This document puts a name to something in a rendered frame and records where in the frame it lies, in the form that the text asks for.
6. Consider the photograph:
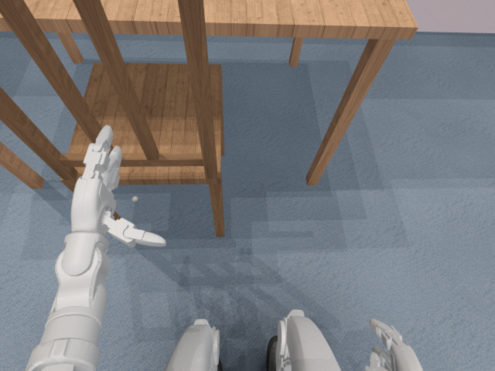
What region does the left robot thigh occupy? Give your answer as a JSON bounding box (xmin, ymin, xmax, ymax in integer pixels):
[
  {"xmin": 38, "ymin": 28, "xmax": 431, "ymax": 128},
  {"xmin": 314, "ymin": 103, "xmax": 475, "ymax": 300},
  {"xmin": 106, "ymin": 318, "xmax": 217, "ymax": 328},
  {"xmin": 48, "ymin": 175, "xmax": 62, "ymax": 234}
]
[{"xmin": 164, "ymin": 325, "xmax": 220, "ymax": 371}]

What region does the left robot forearm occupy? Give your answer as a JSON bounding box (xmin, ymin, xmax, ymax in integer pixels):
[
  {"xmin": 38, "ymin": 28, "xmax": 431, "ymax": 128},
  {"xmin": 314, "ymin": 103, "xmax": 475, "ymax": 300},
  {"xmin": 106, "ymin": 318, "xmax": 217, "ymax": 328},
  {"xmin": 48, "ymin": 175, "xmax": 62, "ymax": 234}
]
[{"xmin": 25, "ymin": 231, "xmax": 110, "ymax": 371}]

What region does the chair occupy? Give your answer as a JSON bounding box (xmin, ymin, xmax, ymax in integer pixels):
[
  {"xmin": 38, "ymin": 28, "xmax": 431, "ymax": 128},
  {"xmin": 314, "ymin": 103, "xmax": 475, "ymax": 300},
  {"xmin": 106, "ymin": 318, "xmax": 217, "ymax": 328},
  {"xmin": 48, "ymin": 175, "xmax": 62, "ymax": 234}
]
[{"xmin": 0, "ymin": 0, "xmax": 224, "ymax": 237}]

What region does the table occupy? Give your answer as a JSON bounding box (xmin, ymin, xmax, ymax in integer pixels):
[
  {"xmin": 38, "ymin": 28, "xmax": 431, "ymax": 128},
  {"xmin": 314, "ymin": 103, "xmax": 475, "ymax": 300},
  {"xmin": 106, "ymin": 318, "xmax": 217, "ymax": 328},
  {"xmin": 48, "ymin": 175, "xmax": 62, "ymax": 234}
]
[{"xmin": 0, "ymin": 0, "xmax": 418, "ymax": 189}]

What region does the robot right hand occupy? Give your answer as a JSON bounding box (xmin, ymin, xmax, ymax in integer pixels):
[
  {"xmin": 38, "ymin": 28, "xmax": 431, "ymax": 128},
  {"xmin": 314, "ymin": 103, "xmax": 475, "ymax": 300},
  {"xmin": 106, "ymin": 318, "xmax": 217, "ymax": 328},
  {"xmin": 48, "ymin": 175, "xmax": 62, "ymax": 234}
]
[{"xmin": 365, "ymin": 318, "xmax": 423, "ymax": 371}]

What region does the robot left hand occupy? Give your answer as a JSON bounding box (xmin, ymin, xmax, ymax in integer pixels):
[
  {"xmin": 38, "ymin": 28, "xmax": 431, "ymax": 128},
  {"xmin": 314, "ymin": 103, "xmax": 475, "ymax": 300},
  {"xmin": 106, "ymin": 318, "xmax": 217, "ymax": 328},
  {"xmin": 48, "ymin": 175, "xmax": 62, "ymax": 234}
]
[{"xmin": 71, "ymin": 125, "xmax": 166, "ymax": 247}]

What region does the right robot thigh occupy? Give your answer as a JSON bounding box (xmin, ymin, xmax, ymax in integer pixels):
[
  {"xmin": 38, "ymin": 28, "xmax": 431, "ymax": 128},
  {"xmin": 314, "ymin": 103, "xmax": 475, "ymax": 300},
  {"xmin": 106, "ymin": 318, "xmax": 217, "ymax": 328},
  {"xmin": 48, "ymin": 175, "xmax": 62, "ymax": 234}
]
[{"xmin": 278, "ymin": 316, "xmax": 341, "ymax": 371}]

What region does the robot thigh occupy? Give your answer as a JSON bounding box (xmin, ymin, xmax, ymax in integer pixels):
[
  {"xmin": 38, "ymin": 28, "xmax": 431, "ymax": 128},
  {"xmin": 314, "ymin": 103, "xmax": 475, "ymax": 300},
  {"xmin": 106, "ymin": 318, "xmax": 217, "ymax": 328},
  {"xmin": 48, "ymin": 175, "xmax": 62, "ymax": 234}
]
[
  {"xmin": 164, "ymin": 325, "xmax": 220, "ymax": 371},
  {"xmin": 278, "ymin": 316, "xmax": 341, "ymax": 371}
]

